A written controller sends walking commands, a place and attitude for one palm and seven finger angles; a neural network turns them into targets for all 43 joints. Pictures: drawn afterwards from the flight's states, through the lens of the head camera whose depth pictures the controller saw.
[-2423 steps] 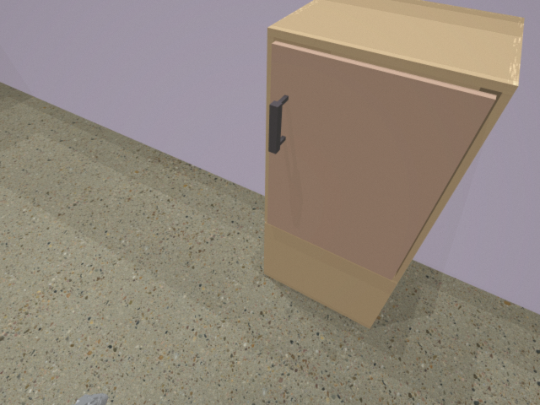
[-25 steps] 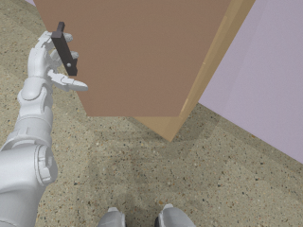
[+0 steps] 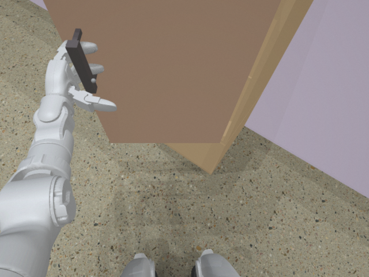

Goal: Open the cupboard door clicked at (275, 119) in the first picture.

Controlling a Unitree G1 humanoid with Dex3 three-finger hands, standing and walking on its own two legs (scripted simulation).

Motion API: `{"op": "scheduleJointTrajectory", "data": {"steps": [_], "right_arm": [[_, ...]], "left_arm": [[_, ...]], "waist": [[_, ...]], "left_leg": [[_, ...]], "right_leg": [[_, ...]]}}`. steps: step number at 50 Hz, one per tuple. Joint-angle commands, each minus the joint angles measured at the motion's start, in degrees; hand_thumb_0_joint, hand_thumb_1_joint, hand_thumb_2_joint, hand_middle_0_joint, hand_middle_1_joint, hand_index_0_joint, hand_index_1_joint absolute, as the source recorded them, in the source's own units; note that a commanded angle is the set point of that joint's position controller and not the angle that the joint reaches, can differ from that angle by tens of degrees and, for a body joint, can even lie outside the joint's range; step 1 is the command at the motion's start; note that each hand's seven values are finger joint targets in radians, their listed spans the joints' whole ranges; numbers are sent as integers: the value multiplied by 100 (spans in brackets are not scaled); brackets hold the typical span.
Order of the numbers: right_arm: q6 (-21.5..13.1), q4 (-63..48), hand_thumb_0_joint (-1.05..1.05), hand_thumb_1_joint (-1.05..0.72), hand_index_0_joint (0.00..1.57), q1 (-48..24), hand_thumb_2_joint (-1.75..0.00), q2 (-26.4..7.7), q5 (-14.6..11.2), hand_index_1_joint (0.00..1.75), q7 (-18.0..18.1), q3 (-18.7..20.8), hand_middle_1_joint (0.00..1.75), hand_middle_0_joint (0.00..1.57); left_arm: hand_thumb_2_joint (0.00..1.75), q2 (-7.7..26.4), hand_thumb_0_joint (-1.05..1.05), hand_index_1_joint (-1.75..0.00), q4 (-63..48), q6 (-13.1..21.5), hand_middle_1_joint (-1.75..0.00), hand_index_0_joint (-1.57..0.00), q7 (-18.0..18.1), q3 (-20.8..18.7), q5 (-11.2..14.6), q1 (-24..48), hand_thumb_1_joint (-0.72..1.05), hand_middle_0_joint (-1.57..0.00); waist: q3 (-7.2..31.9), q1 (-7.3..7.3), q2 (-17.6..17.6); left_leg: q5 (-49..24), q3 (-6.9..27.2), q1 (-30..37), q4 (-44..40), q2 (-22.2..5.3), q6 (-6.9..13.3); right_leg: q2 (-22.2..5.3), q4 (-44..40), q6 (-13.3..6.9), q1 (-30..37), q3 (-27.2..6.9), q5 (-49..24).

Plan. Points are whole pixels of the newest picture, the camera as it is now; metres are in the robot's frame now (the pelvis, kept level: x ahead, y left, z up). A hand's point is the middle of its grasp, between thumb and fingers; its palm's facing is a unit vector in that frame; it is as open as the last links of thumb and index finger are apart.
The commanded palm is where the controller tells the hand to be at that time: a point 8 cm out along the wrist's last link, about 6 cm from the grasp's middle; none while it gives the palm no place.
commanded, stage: slide the fingers in behind the handle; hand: left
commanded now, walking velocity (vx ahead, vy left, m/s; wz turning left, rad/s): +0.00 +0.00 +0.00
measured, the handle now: (85, 63) +0.56 +0.18 +0.09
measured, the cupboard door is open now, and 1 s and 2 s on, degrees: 37 38 80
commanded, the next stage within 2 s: close the thumb around the handle in 0.08 s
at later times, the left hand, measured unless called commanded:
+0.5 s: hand (93, 81) +0.51 +0.16 +0.10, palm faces -0.02 -1.00 -0.01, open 11.2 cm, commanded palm +0.48 +0.20 +0.10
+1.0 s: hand (92, 83) +0.50 +0.16 +0.10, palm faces -0.02 -1.00 -0.01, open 5.6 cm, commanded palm +0.48 +0.20 +0.10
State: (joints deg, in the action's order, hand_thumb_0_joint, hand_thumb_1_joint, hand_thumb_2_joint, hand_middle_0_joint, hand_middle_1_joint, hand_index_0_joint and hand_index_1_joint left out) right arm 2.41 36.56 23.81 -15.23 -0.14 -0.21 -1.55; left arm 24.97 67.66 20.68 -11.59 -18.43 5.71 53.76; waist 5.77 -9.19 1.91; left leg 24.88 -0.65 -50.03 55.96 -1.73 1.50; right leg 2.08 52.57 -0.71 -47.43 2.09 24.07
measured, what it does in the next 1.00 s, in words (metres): stands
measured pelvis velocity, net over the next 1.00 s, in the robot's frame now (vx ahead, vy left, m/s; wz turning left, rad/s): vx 0.01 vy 0.00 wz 0.01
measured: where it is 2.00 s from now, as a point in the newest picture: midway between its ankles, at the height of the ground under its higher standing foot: outside the picture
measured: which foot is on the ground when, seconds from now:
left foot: down 0.00-1.00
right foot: down 0.00-1.00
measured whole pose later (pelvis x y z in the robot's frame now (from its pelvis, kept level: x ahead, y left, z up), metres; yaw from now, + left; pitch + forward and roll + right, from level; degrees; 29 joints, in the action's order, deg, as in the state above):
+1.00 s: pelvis +0.01 +0.00 +0.00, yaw +1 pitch +18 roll -2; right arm 2.6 37.0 22.8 -14.9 -0.4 -0.2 -1.2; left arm 23.3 66.1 21.2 -10.9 -17.0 6.6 51.5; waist 6.1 -8.3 2.0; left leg 25.1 -0.2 -48.5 55.3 -1.4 1.3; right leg 1.9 52.0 -0.9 -45.8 2.4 24.5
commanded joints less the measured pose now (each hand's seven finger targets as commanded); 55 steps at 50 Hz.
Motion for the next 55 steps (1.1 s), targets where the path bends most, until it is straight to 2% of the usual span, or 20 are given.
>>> {"op": "scheduleJointTrajectory", "data": {"steps": [1,9,11,12,16,18,22,25,30,31,34,37,39,42,43,46,49,50,51,55], "right_arm": [[-103,-285,0,-90,20,897,-90,-1010,27,30,79,369,30,20],[-119,-261,0,-90,20,895,-90,-975,43,30,36,397,30,20],[-114,-242,0,-90,20,908,-90,-996,48,30,29,405,30,20],[-111,-270,0,-90,20,909,-90,-989,50,30,31,400,30,20],[-105,-232,0,-90,20,869,-90,-989,20,30,38,393,30,20],[-114,-247,0,-90,20,877,-90,-1008,26,30,51,395,30,20],[-110,-268,0,-90,20,843,-90,-954,19,30,59,374,30,20],[-87,-277,0,-90,20,838,-90,-984,11,30,64,380,30,20],[-69,-316,0,-90,20,796,-90,-971,2,30,86,373,30,20],[-77,-322,0,-90,20,782,-90,-950,-4,30,73,369,30,20],[-62,-319,0,-90,20,789,-90,-981,-5,30,88,385,30,20],[-73,-359,0,-90,20,788,-90,-943,7,30,70,387,30,20],[-67,-311,0,-90,20,767,-90,-936,12,30,46,394,30,20],[-50,-325,0,-90,20,793,-90,-998,4,30,68,398,30,20],[-53,-310,0,-90,20,745,-90,-955,-9,30,72,392,30,20],[-62,-254,0,-90,20,782,-90,-981,-2,30,76,400,30,20],[-77,-230,0,-90,20,750,-90,-958,9,30,81,388,30,20],[-64,-249,0,-90,20,785,-90,-1005,17,30,85,401,30,20],[-47,-307,0,-90,20,769,-90,-1043,4,30,99,391,30,20],[-22,-490,0,-90,20,640,-90,-953,-19,30,90,364,30,20]], "left_arm": [[30,991,0,-120,-1169,363,-120,-30,-14,71,10,2863,-50,-30],[30,698,0,-120,-1407,476,-120,-30,6,256,45,2834,-50,-30],[35,872,0,-121,-1474,494,-121,-31,10,118,55,2795,-39,-31],[37,764,0,-122,-1488,507,-122,-31,5,180,78,2717,-33,-31],[47,710,0,-124,-1281,431,-124,-33,2,265,76,2867,-11,-33],[52,1002,0,-125,-1437,486,-125,-34,9,47,66,2844,0,-34],[61,797,0,-128,-1376,479,-128,-35,-65,191,105,2711,23,-35],[68,1065,0,-130,-1371,461,-130,-36,-77,-42,131,2599,40,-36],[80,1043,0,-133,-1380,452,-133,-38,-135,-13,132,2530,68,-38],[83,856,0,-133,-1446,452,-133,-39,-150,148,143,2597,73,-39],[90,1107,0,-135,-1424,454,-135,-40,-135,-76,154,2455,90,-40],[90,809,0,-135,-1643,503,-135,-40,-144,128,176,2467,90,-40],[90,645,0,-135,-1638,486,-135,-40,-109,244,187,2493,90,-40],[90,1018,0,-135,-1593,498,-135,-40,-59,-46,180,2406,90,-40],[90,777,0,-135,-1551,484,-135,-40,-66,184,152,2550,90,-40],[90,881,0,-135,-1395,463,-135,-40,-30,90,112,2547,90,-40],[90,670,0,-135,-1434,509,-135,-40,-16,310,69,2767,90,-40],[90,1061,0,-135,-1257,488,-135,-40,-9,-77,57,2382,90,-40],[90,1383,0,-135,-1336,495,-135,-40,-32,-264,43,2277,90,-40],[90,1055,0,-135,-1524,480,-135,-40,-193,-117,154,1704,90,-40]], "waist": [[2403,-227,388],[2720,-197,604],[2746,-135,562],[2790,-153,534],[2353,-259,303],[2705,-143,491],[2596,-170,521],[2625,-115,319],[2567,-106,421],[2570,-146,442],[2637,-88,369],[2769,-70,627],[2695,-114,568],[2652,-55,378],[2574,-150,384],[2402,-145,266],[2437,-205,542],[2471,-33,372],[2569,-2,378],[2694,155,402]], "left_leg": [[-1857,368,2148,-558,61,5],[-2247,380,2474,-507,61,-23],[-2265,394,2473,-521,57,-36],[-2361,380,2495,-499,71,-13],[-1850,347,2134,-572,90,20],[-2090,352,2310,-550,102,8],[-2215,315,2280,-523,115,18],[-2200,292,2142,-530,115,31],[-2234,278,2140,-536,112,18],[-2212,281,2193,-545,115,18],[-2293,278,2198,-527,100,16],[-2590,323,2479,-518,94,-11],[-2579,349,2537,-523,66,-27],[-2372,327,2317,-556,97,3],[-2302,311,2308,-555,94,4],[-2147,337,2225,-576,87,4],[-2189,407,2425,-556,64,-30],[-2127,380,2292,-561,82,-21],[-2125,345,2227,-589,90,-7],[-2326,256,2248,-619,116,-12]], "right_leg": [[114,-626,-46,535,-23,-1647],[118,-573,-66,553,-13,-1917],[118,-568,-73,640,-7,-1932],[131,-557,-78,665,-6,-2016],[120,-678,-41,658,-38,-1769],[109,-614,-65,798,-57,-1950],[113,-607,-64,825,-50,-2109],[115,-625,-47,1025,-89,-2222],[104,-604,-50,991,-78,-2238],[109,-620,-44,950,-72,-2204],[108,-601,-42,1002,-75,-2270],[116,-547,-75,892,-24,-2328],[130,-569,-52,777,-6,-2272],[127,-590,-66,975,-40,-2228],[117,-611,-43,877,-47,-2204],[117,-633,-53,809,-30,-2040],[105,-587,-65,512,-2,-1888],[106,-600,-73,684,-19,-1859],[95,-601,-67,844,-54,-1927],[101,-582,-70,1144,-35,-2216]]}}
